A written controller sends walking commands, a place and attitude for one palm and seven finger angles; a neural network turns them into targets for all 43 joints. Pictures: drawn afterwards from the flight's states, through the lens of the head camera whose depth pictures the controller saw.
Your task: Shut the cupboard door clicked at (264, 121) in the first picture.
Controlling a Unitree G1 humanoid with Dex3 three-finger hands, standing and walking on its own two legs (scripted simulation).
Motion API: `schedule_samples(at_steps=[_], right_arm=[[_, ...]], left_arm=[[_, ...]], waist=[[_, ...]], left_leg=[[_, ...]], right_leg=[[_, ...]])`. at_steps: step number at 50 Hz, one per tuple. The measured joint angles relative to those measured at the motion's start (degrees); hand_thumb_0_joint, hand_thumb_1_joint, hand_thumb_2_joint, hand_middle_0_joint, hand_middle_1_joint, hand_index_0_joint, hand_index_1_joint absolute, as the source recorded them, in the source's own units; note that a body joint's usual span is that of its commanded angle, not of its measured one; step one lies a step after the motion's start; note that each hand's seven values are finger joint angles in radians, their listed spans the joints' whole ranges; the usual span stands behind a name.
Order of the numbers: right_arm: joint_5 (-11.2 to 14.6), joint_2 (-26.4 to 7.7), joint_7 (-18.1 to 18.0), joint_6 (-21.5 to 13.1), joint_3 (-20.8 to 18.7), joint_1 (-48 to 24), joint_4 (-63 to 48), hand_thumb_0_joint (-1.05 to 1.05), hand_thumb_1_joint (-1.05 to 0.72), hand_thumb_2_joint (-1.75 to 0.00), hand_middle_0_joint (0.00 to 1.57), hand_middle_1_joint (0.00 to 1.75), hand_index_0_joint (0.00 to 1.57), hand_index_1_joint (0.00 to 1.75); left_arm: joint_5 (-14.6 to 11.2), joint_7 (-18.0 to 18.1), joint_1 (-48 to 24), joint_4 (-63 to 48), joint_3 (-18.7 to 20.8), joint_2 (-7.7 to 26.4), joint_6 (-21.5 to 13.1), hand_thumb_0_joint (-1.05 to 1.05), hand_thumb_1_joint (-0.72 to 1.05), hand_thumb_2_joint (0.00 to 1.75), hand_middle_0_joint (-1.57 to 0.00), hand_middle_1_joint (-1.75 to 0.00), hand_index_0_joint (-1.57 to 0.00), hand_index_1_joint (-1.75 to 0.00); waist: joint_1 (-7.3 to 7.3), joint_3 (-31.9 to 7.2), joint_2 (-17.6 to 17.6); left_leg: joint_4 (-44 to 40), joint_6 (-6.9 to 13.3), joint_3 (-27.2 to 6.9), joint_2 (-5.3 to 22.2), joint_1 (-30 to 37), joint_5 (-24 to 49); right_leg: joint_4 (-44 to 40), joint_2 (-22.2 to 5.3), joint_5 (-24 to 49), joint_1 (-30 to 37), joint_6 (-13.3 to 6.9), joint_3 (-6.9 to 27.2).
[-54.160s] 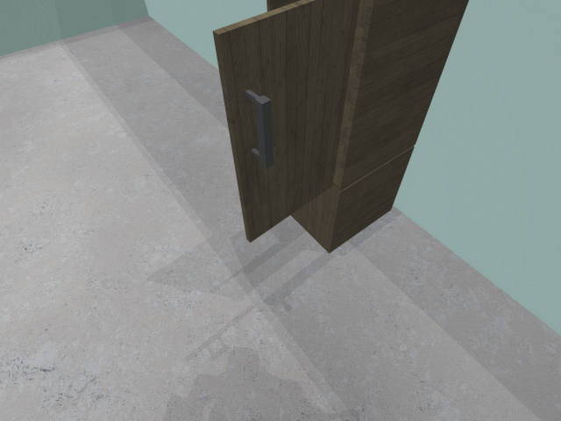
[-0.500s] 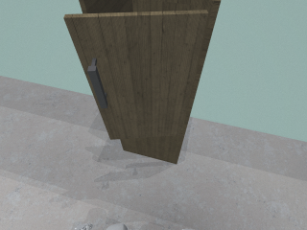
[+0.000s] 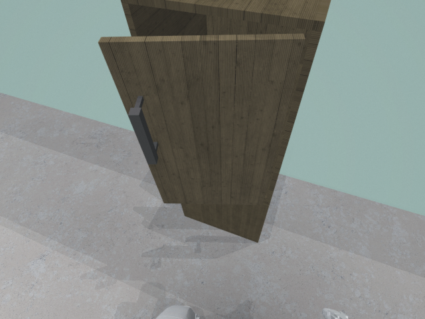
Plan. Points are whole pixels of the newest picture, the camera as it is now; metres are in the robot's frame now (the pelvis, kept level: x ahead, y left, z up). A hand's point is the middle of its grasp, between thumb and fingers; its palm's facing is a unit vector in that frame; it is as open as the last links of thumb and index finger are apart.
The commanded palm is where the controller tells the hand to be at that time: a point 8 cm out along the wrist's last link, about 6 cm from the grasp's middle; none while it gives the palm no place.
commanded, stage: come to a stop and stand still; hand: left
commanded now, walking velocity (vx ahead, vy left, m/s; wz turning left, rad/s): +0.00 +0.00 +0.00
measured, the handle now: (146, 132) +0.47 +0.20 +0.05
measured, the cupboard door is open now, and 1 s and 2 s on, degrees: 20 20 20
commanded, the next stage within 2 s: look again from close up in 0.96 s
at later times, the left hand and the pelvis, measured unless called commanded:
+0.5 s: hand out of the picture +0.00 +0.22 -0.18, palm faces +0.03 -0.99 -0.16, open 7.3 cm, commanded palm none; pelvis -0.03 +0.05 +0.01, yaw -1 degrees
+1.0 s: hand out of the picture -0.03 +0.21 -0.18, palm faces +0.03 -0.99 -0.13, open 7.4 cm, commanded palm none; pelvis -0.01 +0.05 +0.01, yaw -1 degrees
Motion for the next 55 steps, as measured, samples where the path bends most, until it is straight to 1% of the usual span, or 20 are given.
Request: schedule_samples(at_steps=[2, 4, 7, 9, 10, 11, 12, 14, 17, 21, 26, 35, 45, 53, 55], right_arm=[[0.08, -0.42, 0.14, 0.06, -0.06, 0.34, 0.57, 0.00, -0.91, -0.90, 0.20, 0.30, 0.20, 0.30], [0.20, -0.55, 0.28, -0.07, 0.07, 1.00, 1.35, 0.00, -0.91, -0.90, 0.20, 0.30, 0.20, 0.30], [0.43, -0.30, 0.37, -0.48, 0.59, 2.36, 2.75, 0.00, -0.91, -0.90, 0.19, 0.30, 0.20, 0.30], [0.50, 0.13, 0.34, -1.04, 1.01, 3.50, 3.78, 0.00, -0.91, -0.90, 0.19, 0.30, 0.20, 0.30], [0.47, 0.27, 0.32, -1.48, 1.27, 4.20, 4.30, 0.00, -0.91, -0.90, 0.19, 0.30, 0.20, 0.30], [0.38, 0.17, 0.30, -2.01, 1.51, 5.09, 4.75, 0.00, -0.91, -0.90, 0.20, 0.30, 0.20, 0.30], [0.24, 0.35, 0.16, -2.39, 1.67, 5.74, 5.56, 0.00, -0.91, -0.90, 0.20, 0.30, 0.20, 0.30], [0.03, 1.66, 0.05, -2.50, 2.33, 6.65, 7.32, 0.00, -0.91, -0.90, 0.19, 0.30, 0.20, 0.30], [-0.08, 3.30, 0.13, -2.85, 3.21, 8.44, 8.79, 0.00, -0.91, -0.90, 0.20, 0.30, 0.20, 0.30], [-0.16, 4.74, 0.00, -3.33, 3.63, 10.52, 9.76, 0.00, -0.91, -0.90, 0.20, 0.30, 0.20, 0.30], [-0.06, 5.55, -0.10, -3.91, 3.63, 12.59, 10.16, 0.00, -0.91, -0.90, 0.20, 0.30, 0.20, 0.30], [0.17, 6.37, -0.32, -4.62, 3.66, 13.93, 10.50, 0.00, -0.91, -0.90, 0.20, 0.30, 0.20, 0.30], [0.29, 6.63, -0.78, -5.19, 3.55, 13.42, 10.50, 0.00, -0.91, -0.90, 0.20, 0.30, 0.20, 0.30], [0.26, 6.32, -1.10, -5.34, 3.42, 12.93, 10.55, 0.00, -0.92, -0.90, 0.20, 0.30, 0.20, 0.30], [0.25, 5.59, -0.71, -5.34, 3.46, 12.93, 9.53, 0.01, -0.92, -0.90, 0.20, 0.30, 0.20, 0.30]], left_arm=[[-0.08, -0.10, 0.46, 0.24, -0.15, -0.16, -0.04, 0.00, 0.91, 0.90, -0.20, -0.29, -0.20, -0.30], [-0.10, -0.22, 0.69, 0.47, -0.30, -0.26, -0.18, 0.00, 0.91, 0.90, -0.20, -0.29, -0.20, -0.30], [-0.08, -0.50, 0.55, 0.85, -0.43, -0.27, -0.52, 0.00, 0.90, 0.90, -0.20, -0.30, -0.20, -0.30], [-0.27, -0.63, 0.18, 1.39, -0.48, -0.18, -0.68, 0.00, 0.90, 0.90, -0.20, -0.30, -0.20, -0.30], [-0.48, -0.65, 0.00, 1.71, -0.50, -0.22, -0.69, 0.00, 0.90, 0.90, -0.20, -0.30, -0.20, -0.30], [-0.73, -0.69, -0.23, 2.00, -0.57, -0.45, -0.61, 0.00, 0.90, 0.90, -0.20, -0.30, -0.20, -0.30], [-0.89, -0.71, -0.81, 2.44, -0.64, -0.57, -0.43, 0.00, 0.90, 0.90, -0.20, -0.30, -0.20, -0.30], [-0.95, -0.75, -1.78, 3.02, -0.53, -0.28, -0.11, 0.00, 0.90, 0.90, -0.20, -0.30, -0.20, -0.30], [-1.14, -1.05, -2.35, 3.97, -0.65, -0.10, 0.17, 0.00, 0.91, 0.90, -0.20, -0.29, -0.20, -0.30], [-1.16, -1.10, -2.33, 5.23, -0.66, 0.18, 0.08, 0.00, 0.92, 0.90, -0.20, -0.29, -0.20, -0.30], [-1.14, -1.18, -1.25, 6.49, -0.88, -0.08, -0.20, 0.00, 0.92, 0.90, -0.20, -0.29, -0.20, -0.30], [-1.17, -0.90, 1.56, 8.09, -1.28, -1.46, -0.56, 0.00, 0.91, 0.90, -0.20, -0.29, -0.20, -0.30], [-1.11, -0.60, 2.91, 8.94, -1.58, -3.19, -0.82, 0.00, 0.91, 0.90, -0.20, -0.29, -0.20, -0.30], [-1.03, -0.35, 2.54, 9.00, -1.66, -3.55, -0.99, 0.01, 0.91, 0.90, -0.20, -0.29, -0.20, -0.30], [-0.79, 0.41, 2.39, 8.76, -2.19, -3.57, -1.77, 0.01, 0.92, 0.90, -0.20, -0.29, -0.20, -0.30]], waist=[[-0.37, 0.01, -0.01], [-0.69, -0.12, -0.18], [-0.82, -0.49, -0.77], [-1.03, -0.85, -1.20], [-1.22, -1.12, -1.16], [-1.47, -1.51, -0.41], [-1.67, -1.62, -0.16], [-1.13, -1.48, -1.74], [-0.89, -2.21, -3.17], [-1.20, -2.95, -3.88], [-1.66, -3.32, -3.68], [-1.84, -2.97, -3.13], [-1.62, -2.77, -3.19], [-1.72, -2.76, -3.14], [-1.90, -2.83, -2.35]], left_leg=[[3.20, -0.60, -0.61, 0.13, -0.14, 0.12], [1.31, -1.00, -0.66, 0.89, 1.30, 0.39], [-7.58, -1.19, -0.25, 2.10, 5.36, 0.99], [-16.18, -1.14, 0.15, 2.78, 8.96, 4.80], [-21.21, -0.93, 0.12, 3.22, 11.06, 8.76], [-25.08, -0.83, -0.31, 4.17, 12.81, 12.39], [-26.42, -1.19, -0.59, 4.62, 13.61, 10.64], [-26.46, -1.19, -0.12, 4.20, 14.19, 9.53], [-28.13, -0.67, 0.54, 3.93, 15.26, 10.88], [-29.96, -0.04, 1.19, 3.47, 16.31, 11.98], [-31.35, 0.68, 1.83, 2.66, 17.09, 12.71], [-32.01, 1.41, 2.59, 1.91, 17.55, 12.79], [-31.97, 1.49, 2.73, 1.92, 18.06, 12.16], [-31.94, 1.23, 2.58, 2.24, 18.67, 11.63], [-29.28, 1.12, 2.31, 2.60, 16.65, 10.58]], right_leg=[[-1.49, -0.21, 1.06, 0.33, 0.13, 0.25], [-2.69, -0.38, 1.96, 0.51, 0.33, 0.37], [-3.44, -0.63, 2.79, 0.26, 0.69, 0.52], [-3.02, -0.69, 2.84, -0.17, 1.13, 0.40], [-2.44, -0.52, 2.64, -0.48, 1.43, 0.18], [-1.89, 0.12, 2.39, -0.74, 1.76, -0.45], [-1.62, 0.38, 2.24, -0.71, 2.09, -0.96], [-3.07, -0.01, 3.95, 0.32, 2.56, -0.56], [-5.70, -0.10, 5.11, 1.69, 2.98, 0.10], [-7.95, -0.43, 6.53, 2.76, 3.52, 0.72], [-8.99, -1.15, 7.28, 3.23, 4.22, 1.37], [-9.06, -1.82, 7.27, 3.18, 4.93, 2.18], [-8.79, -1.80, 6.58, 3.52, 5.03, 2.31], [-8.57, -1.51, 5.89, 4.07, 4.80, 2.13], [-7.28, -1.27, 5.45, 2.77, 4.75, 1.86]])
